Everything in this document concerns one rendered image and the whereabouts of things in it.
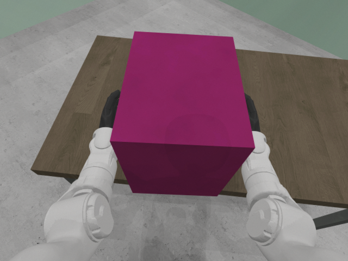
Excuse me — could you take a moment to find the robot left hand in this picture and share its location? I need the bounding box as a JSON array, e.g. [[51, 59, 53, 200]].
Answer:
[[99, 90, 121, 128]]

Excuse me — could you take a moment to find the carton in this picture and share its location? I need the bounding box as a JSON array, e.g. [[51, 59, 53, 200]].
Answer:
[[110, 32, 255, 196]]

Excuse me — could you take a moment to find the table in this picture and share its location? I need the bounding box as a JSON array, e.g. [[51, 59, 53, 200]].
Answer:
[[31, 35, 348, 230]]

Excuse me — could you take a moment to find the robot left upper arm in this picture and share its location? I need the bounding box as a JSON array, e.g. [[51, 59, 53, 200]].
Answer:
[[9, 192, 114, 261]]

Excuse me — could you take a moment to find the right robot forearm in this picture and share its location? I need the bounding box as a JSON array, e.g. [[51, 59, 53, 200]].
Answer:
[[241, 131, 316, 242]]

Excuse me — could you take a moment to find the robot right upper arm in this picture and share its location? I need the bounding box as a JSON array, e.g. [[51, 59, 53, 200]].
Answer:
[[246, 198, 348, 261]]

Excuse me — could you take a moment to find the robot right hand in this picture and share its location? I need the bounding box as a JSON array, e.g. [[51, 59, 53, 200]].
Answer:
[[244, 93, 260, 132]]

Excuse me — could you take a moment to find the left robot forearm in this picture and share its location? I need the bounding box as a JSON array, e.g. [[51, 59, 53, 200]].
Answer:
[[44, 127, 117, 239]]

